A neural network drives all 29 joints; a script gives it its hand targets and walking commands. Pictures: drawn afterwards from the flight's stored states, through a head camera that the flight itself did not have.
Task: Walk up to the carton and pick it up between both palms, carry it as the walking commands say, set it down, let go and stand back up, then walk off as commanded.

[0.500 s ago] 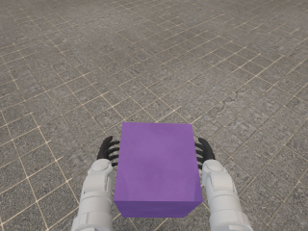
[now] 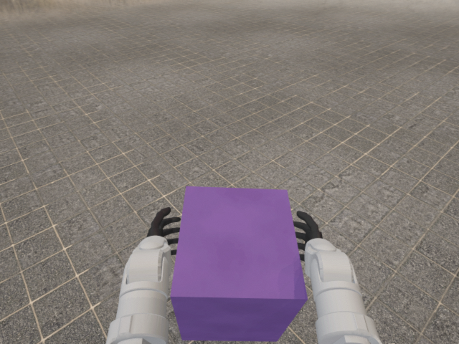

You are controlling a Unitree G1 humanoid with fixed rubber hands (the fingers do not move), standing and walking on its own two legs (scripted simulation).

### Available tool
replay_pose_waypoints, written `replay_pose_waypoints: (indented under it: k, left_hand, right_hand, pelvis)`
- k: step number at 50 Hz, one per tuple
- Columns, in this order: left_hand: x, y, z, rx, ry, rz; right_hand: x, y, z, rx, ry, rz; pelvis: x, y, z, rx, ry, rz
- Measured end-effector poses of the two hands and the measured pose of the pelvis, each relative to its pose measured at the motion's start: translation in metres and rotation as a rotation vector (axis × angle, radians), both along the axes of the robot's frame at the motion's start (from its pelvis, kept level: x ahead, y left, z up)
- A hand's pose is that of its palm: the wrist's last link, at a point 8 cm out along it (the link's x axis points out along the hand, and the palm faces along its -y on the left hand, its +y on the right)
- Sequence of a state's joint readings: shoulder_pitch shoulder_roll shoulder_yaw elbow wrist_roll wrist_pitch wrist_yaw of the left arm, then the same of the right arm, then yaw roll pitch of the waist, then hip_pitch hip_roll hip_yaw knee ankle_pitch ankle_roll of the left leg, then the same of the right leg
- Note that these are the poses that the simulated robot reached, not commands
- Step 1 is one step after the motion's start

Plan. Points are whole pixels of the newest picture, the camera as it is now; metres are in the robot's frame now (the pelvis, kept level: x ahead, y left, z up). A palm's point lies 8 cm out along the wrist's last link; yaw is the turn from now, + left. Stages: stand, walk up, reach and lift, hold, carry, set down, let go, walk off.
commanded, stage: reach and lift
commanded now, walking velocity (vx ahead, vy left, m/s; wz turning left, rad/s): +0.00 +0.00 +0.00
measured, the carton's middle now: (233, 266) +0.30 +0.01 -0.03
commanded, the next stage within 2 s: hold in 1.12 s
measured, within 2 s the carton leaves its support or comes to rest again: neither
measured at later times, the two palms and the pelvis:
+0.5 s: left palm (158, 243) +0.30 +0.15 +0.05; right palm (315, 251) +0.30 -0.14 +0.04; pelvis +0.00 +0.01 +0.00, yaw +0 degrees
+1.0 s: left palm (157, 245) +0.30 +0.15 +0.05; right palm (315, 253) +0.29 -0.14 +0.04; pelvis +0.01 +0.01 +0.01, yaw +0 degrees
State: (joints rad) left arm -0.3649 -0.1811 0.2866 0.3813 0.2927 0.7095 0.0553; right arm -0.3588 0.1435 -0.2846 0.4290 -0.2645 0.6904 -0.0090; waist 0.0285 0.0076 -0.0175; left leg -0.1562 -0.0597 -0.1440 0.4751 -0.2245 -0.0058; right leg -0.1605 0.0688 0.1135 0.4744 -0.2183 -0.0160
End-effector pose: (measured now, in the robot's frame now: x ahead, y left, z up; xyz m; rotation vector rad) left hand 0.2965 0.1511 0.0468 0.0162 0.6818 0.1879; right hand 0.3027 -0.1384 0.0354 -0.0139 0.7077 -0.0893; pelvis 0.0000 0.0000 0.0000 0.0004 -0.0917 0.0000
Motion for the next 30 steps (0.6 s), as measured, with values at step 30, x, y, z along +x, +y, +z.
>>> replay_pose_waypoints:
  k: [30]
  left_hand:
    - [0.008, -0.002, -0.001, 0.011, 0.025, -0.056]
  right_hand:
    - [-0.006, -0.002, -0.001, 0.011, 0.026, -0.059]
  pelvis:
    - [0.007, 0.009, 0.004, -0.005, -0.003, 0.001]
